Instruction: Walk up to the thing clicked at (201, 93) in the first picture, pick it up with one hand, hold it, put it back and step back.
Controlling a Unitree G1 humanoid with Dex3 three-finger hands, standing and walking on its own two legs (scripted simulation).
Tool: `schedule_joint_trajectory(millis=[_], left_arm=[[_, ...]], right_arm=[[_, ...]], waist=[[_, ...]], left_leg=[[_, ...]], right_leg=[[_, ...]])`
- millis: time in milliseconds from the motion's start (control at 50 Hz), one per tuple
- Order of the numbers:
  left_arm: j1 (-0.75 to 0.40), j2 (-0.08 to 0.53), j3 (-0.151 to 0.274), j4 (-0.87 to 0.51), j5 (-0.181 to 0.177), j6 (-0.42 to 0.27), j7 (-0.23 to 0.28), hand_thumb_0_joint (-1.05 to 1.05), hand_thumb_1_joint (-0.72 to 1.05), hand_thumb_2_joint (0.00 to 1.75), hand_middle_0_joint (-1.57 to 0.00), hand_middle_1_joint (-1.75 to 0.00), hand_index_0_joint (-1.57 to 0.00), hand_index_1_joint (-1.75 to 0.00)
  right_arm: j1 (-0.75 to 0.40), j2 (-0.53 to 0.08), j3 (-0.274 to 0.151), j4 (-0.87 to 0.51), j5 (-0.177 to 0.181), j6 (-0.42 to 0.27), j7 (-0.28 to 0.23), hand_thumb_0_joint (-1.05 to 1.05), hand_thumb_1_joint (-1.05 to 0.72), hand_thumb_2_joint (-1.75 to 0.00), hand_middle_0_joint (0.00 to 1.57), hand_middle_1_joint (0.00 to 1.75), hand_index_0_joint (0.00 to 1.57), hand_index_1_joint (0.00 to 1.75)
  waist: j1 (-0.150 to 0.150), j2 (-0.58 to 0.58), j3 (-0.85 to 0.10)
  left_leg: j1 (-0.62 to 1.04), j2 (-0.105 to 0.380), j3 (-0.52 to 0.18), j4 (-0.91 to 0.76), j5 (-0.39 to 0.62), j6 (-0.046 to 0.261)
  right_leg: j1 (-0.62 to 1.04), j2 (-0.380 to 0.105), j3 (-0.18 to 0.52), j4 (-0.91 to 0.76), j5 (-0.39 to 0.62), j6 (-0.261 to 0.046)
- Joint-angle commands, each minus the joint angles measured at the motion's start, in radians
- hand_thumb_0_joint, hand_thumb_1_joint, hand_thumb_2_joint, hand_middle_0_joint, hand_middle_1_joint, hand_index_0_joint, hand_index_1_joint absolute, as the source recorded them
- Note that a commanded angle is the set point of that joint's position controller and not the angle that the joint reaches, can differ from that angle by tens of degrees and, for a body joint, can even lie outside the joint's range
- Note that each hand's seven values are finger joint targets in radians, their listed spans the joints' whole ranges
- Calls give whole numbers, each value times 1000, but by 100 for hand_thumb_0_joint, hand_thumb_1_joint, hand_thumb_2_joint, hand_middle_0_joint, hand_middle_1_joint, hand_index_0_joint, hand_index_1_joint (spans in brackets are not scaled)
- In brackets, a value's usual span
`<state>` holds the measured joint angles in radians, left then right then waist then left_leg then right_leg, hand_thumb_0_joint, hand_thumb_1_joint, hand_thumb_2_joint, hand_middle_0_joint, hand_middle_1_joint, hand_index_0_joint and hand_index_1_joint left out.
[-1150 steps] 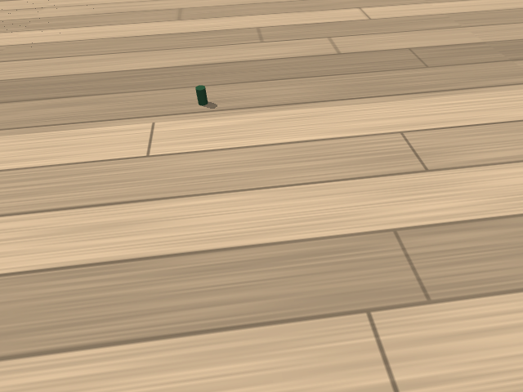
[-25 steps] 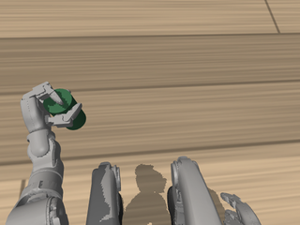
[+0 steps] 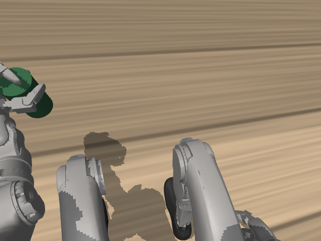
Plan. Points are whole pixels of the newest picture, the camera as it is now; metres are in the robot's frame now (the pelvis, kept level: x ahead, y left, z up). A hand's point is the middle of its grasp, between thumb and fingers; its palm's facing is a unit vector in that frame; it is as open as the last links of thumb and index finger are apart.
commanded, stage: crouch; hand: left
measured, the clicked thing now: (28, 95) +0.48 +0.26 -0.10
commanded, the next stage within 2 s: lower in 0.52 s
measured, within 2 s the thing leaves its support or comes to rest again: neither
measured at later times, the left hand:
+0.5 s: hand (30, 97) +0.49 +0.27 -0.13, palm faces +0.32 -0.95 -0.04, open 6.1 cm
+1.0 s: hand (40, 105) +0.50 +0.27 -0.20, palm faces +0.36 -0.93 -0.03, open 5.9 cm
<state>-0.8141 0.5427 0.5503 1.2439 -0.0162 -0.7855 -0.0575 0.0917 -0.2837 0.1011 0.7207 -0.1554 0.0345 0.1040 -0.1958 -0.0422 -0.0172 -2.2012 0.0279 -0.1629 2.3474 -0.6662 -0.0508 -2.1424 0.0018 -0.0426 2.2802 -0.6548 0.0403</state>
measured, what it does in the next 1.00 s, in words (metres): lowers itself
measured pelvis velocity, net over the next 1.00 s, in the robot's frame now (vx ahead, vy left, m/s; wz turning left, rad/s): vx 0.00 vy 0.01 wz -0.12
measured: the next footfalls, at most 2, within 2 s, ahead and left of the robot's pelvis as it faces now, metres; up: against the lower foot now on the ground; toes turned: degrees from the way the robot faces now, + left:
none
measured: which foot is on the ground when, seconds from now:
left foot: down 0.00-1.00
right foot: down 0.00-1.00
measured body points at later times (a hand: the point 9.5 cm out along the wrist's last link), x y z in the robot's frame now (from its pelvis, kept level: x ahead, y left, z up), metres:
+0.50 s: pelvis +0.00 +0.01 -0.04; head +0.24 +0.10 +0.33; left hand +0.47 +0.32 -0.13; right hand +0.09 -0.28 -0.13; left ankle +0.09 +0.14 -0.32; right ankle +0.11 -0.13 -0.31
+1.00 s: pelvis +0.00 +0.01 -0.06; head +0.26 +0.13 +0.29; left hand +0.47 +0.32 -0.19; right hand +0.09 -0.27 -0.12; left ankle +0.09 +0.14 -0.32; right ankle +0.11 -0.13 -0.31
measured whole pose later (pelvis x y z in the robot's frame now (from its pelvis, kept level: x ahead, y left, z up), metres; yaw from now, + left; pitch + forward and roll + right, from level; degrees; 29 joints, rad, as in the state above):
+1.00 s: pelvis +0.00 +0.01 -0.06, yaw -7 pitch +20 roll -13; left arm -0.78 0.81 0.61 1.40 -0.03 -0.94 0.01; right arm -0.06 -0.36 0.38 0.60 -0.29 0.08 0.14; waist -0.28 -0.20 0.24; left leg -2.26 0.01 -0.32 2.60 -0.71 -0.06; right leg -2.15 0.05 -0.15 2.42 -0.64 0.08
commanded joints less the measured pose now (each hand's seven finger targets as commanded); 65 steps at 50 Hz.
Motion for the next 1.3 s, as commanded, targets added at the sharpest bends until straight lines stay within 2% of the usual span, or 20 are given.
schedule_joint_trajectory(millis=[0, 40, 60, 100, 220, 280, 300, 320, 460, 520, 620, 720, 800, 980, 1020, 1060, 1080, 1140, 1180, 1280], left_arm=[[-292, 242, 39, -180, -17, -75, 5, 0, 24, 126, -122, -140, -126, -138], [-260, 286, 68, -178, -8, -76, 7, 0, 27, 126, -121, -140, -125, -137], [-280, 290, 54, -211, -5, -80, 4, 0, 29, 126, -122, -140, -126, -138], [-263, 308, 71, -216, -2, -79, 6, 0, 30, 127, -123, -141, -127, -138], [-282, 314, 62, -241, -2, -91, 11, 0, 40, 127, -123, -139, -127, -137], [-276, 295, 35, -236, -1, -93, 6, 0, 37, 125, -124, -139, -128, -137], [-265, 309, 54, -231, -5, -91, 9, 0, 37, 127, -126, -141, -130, -138], [-265, 300, 35, -223, -4, -94, 9, 0, 38, 127, -125, -140, -128, -138], [-234, 352, 67, -220, -8, -105, 24, 0, 33, 128, -126, -142, -129, -140], [-239, 353, 59, -207, -6, -114, 31, 0, 38, 130, -128, -144, -132, -142], [-261, 384, 60, -203, -3, -135, 45, 0, 35, 130, -132, -145, -134, -145], [-224, 363, 41, -65, -19, -155, 52, 0, 36, 130, -131, -145, -133, -144], [-224, 414, 54, -30, -25, -189, 53, 0, 36, 130, -134, -146, -137, -145], [-231, 521, 77, -3, -10, -259, 79, 0, 34, 128, -131, -143, -133, -142], [-234, 514, 60, 12, -8, -267, 82, 0, 35, 129, -129, -142, -131, -141], [-235, 539, 67, 24, -6, -276, 84, 0, 36, 130, -132, -144, -134, -144], [-229, 549, 73, 17, -12, -281, 85, 0, 36, 130, -132, -143, -133, -143], [-208, 547, 74, 63, -20, -292, 92, 0, 34, 130, -133, -144, -134, -143], [-194, 525, 62, 84, -23, -295, 91, 0, 35, 130, -133, -145, -135, -144], [-216, 551, 33, 111, -14, -311, 97, 0, 37, 131, -134, -146, -136, -145]], right_arm=[[131, -255, -45, -56, -15, -1, -5, 0, -89, -90, 20, 30, 20, 30], [131, -264, -39, -54, -21, 4, -3, 0, -89, -90, 20, 30, 20, 30], [128, -259, -33, -60, -24, 8, -2, 0, -89, -90, 20, 30, 20, 30], [127, -268, -28, -61, -29, 14, 0, 0, -89, -90, 20, 30, 20, 30], [131, -289, -5, -60, -48, 23, 8, 0, -89, -90, 20, 30, 20, 30], [115, -297, 3, -60, -57, 28, 11, 0, -90, -90, 20, 30, 20, 30], [122, -304, 7, -62, -58, 29, 12, 0, -90, -90, 20, 30, 20, 30], [107, -305, 12, -61, -61, 31, 13, 0, -90, -90, 20, 30, 20, 30], [85, -331, 40, -78, -74, 44, 20, 0, -90, -90, 20, 30, 20, 30], [71, -344, 51, -88, -79, 45, 21, 0, -90, -90, 20, 30, 20, 30], [38, -354, 71, -101, -91, 48, 23, 0, -91, -91, 20, 30, 20, 30], [16, -370, 112, -113, -102, 45, 25, 0, -91, -90, 20, 30, 20, 30], [0, -376, 141, -124, -117, 45, 23, 0, -91, -90, 20, 30, 20, 30], [-64, -407, 202, -127, -157, 54, 17, 0, -91, -91, 20, 30, 20, 30], [-79, -410, 214, -128, -166, 54, 15, 0, -91, -91, 20, 30, 20, 30], [-85, -417, 225, -132, -172, 58, 14, 0, -92, -91, 20, 30, 20, 30], [-96, -416, 231, -134, -175, 57, 14, 0, -92, -91, 20, 30, 20, 30], [-109, -426, 246, -145, -183, 58, 13, 0, -91, -91, 20, 30, 20, 30], [-113, -432, 251, -144, -189, 59, 12, 0, -91, -90, 20, 30, 20, 30], [-145, -439, 276, -161, -195, 64, 11, 0, -91, -90, 20, 30, 20, 30]], waist=[[-13, 238, -632], [0, 243, -639], [-6, 250, -660], [-4, 260, -650], [-46, 289, -641], [-58, 306, -600], [-53, 305, -601], [-62, 316, -570], [-62, 326, -557], [-85, 337, -521], [-94, 343, -493], [-139, 278, -425], [-138, 259, -438], [-161, 380, -398], [-173, 379, -374], [-183, 378, -358], [-174, 373, -363], [-189, 350, -356], [-198, 359, -357], [-219, 355, -298]], left_leg=[[380, -6, 84, -243, 57, 53], [376, -4, 84, -221, 91, 51], [362, -3, 83, -209, 85, 53], [352, -1, 83, -196, 89, 53], [356, 7, 54, -147, 125, 47], [357, 10, 49, -135, 123, 45], [360, 9, 46, -132, 121, 42], [347, 9, 45, -128, 102, 43], [369, 14, 23, -109, 149, 35], [366, 16, 10, -106, 125, 36], [356, 20, 4, -94, 103, 36], [314, 21, -16, -69, 80, 43], [299, 22, -18, -40, 85, 48], [399, 40, -52, -32, 162, 26], [387, 41, -57, -27, 154, 27], [382, 44, -64, -25, 142, 26], [377, 45, -61, -15, 146, 29], [373, 46, -74, -11, 136, 29], [409, 50, -85, -12, 163, 24], [379, 53, -101, -14, 138, 24]], right_leg=[[334, 29, -109, -200, 112, -59], [341, 33, -110, -178, 138, -60], [358, 37, -108, -177, 136, -58], [360, 38, -110, -163, 144, -58], [353, 45, -129, -125, 187, -56], [321, 46, -135, -114, 186, -57], [321, 49, -141, -112, 184, -58], [305, 47, -145, -108, 172, -57], [314, 52, -167, -79, 207, -59], [297, 50, -178, -72, 195, -60], [287, 54, -182, -70, 180, -59], [293, 60, -203, -69, 174, -51], [345, 67, -205, -75, 181, -43], [338, 74, -241, -31, 247, -46], [337, 74, -245, -30, 248, -44], [343, 76, -252, -32, 240, -41], [356, 78, -246, -35, 248, -40], [361, 81, -264, -36, 242, -36], [360, 83, -273, -28, 263, -34], [349, 87, -289, -28, 247, -33]])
